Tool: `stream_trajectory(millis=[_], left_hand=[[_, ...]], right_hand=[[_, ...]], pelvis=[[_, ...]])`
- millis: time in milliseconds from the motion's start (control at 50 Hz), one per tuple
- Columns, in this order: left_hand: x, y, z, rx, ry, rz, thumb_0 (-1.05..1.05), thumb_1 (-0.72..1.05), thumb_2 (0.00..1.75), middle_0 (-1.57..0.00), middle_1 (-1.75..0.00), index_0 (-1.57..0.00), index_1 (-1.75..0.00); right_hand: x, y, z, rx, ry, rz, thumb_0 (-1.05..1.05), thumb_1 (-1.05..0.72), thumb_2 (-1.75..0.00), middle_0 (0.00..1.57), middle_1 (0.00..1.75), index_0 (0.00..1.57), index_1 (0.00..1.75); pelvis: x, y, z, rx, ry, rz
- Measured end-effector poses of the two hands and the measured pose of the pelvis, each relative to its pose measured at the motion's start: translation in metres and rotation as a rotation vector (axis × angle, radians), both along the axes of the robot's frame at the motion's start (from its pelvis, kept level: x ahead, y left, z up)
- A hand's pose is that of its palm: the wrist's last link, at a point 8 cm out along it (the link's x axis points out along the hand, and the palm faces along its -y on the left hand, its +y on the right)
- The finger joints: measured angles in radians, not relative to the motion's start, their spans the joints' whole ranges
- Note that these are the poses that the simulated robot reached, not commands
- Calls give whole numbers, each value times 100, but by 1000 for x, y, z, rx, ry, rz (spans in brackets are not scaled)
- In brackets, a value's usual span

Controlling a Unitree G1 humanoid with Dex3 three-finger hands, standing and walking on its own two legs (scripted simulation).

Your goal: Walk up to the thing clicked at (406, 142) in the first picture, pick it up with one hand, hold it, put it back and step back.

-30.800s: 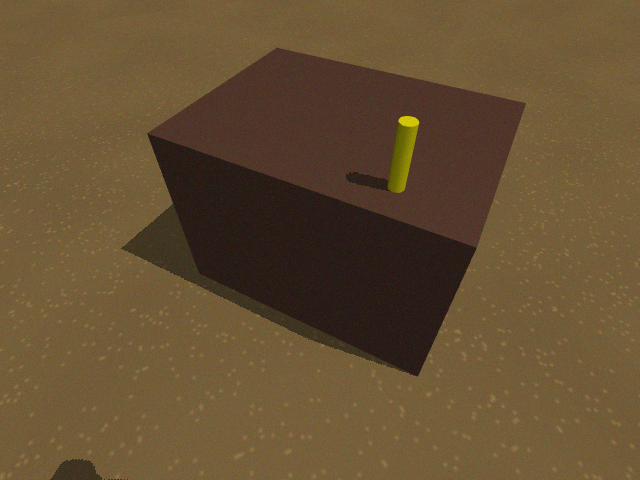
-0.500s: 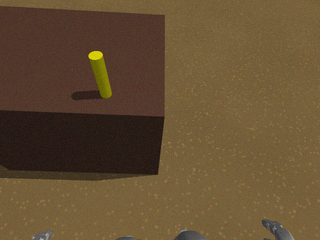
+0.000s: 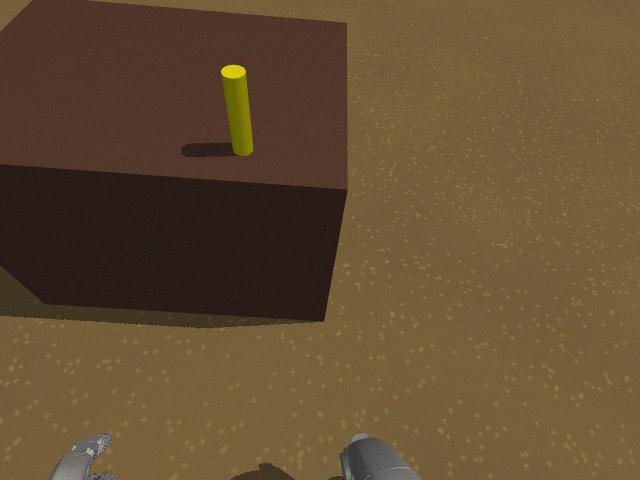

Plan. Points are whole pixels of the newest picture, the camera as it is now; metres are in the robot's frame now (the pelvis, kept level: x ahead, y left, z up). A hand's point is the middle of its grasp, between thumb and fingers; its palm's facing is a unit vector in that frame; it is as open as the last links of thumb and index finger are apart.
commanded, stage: step back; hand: left
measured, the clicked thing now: (238, 114) +0.76 +0.14 -0.02
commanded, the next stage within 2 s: none
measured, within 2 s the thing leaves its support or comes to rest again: neither
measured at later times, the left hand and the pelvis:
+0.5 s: hand out of the picture -0.05 +0.23 -0.13, palm faces -0.09 -0.91 -0.41, open 7.4 cm; pelvis -0.15 -0.03 +0.00, yaw -5 degrees
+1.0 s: hand out of the picture -0.22 +0.22 -0.16, palm faces -0.09 -0.93 -0.35, open 7.4 cm; pelvis -0.31 -0.05 +0.00, yaw -5 degrees
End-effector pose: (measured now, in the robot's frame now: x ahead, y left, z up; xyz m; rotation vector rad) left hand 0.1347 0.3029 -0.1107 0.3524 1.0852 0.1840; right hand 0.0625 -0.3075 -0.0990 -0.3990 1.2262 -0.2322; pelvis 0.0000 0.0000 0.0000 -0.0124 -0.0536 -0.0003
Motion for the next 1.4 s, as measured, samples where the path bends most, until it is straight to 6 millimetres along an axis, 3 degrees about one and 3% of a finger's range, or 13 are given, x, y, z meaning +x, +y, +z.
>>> stream_trajectory(millis=[100,200,320,420,480,580,720,820,960,1080,1160,1300,1400], left_hand=[[-43,4,2,-20,50,14,1,91,89,-21,-30,-20,-30],[-90,6,-6,7,129,-6,1,91,89,-21,-30,-20,-30],[-133,-13,-11,35,161,-48,1,91,89,-21,-30,-20,-30],[-172,-33,7,33,139,-42,1,91,89,-21,-30,-20,-30],[-185,-36,20,47,115,-30,1,91,89,-21,-30,-20,-30],[-190,-32,26,71,34,-39,1,90,89,-21,-30,-20,-30],[-211,-22,2,27,-64,-17,1,91,89,-21,-30,-20,-30],[-257,-33,-1,-33,5,2,1,91,89,-21,-30,-20,-30],[-337,-38,-10,-24,107,-3,1,91,89,-21,-30,-20,-30],[-401,-55,-11,21,180,-19,1,91,89,-21,-30,-20,-30],[-437,-65,4,35,182,12,1,91,89,-21,-30,-20,-30],[-449,-61,20,63,114,40,1,90,89,-21,-30,-20,-30],[-443,-46,14,58,79,55,1,90,89,-21,-30,-20,-30]], right_hand=[[-18,-3,21,-29,-23,-5,0,-90,-90,20,30,21,30],[-27,-15,25,-50,-100,-2,0,-90,-90,20,30,21,30],[-56,-40,6,-34,-165,-9,0,-90,-90,20,30,21,30],[-96,-50,-8,6,-147,-57,0,-90,-90,20,30,21,30],[-124,-48,-8,30,-113,-60,0,-90,-90,20,30,21,30],[-173,-43,-15,27,-43,-43,0,-90,-90,20,30,21,30],[-229,-22,-15,6,14,7,0,-90,-90,20,30,21,30],[-257,-24,7,-19,-12,18,0,-90,-90,20,30,21,30],[-268,-52,27,-65,-125,24,0,-90,-90,20,30,21,30],[-296,-86,11,-43,-199,0,0,-90,-90,20,30,21,30],[-330,-92,-1,0,-153,-47,0,-90,-90,20,29,21,30],[-382,-80,-21,57,-17,-43,0,-90,-90,20,29,21,30],[-398,-61,-24,75,48,-19,0,-90,-90,20,29,21,30]], pelvis=[[-23,0,12,-20,32,-34],[-55,-6,8,-9,36,-74],[-99,-22,-8,14,25,-119],[-130,-31,-4,22,9,-98],[-144,-33,4,53,19,-93],[-173,-32,3,39,41,-55],[-227,-27,-10,62,3,-14],[-255,-28,3,-6,14,-3],[-301,-43,5,-1,35,-60],[-339,-63,-8,-11,6,-106],[-350,-72,-2,24,4,-109],[-364,-72,2,17,15,-53],[-369,-65,-1,34,13,-15]])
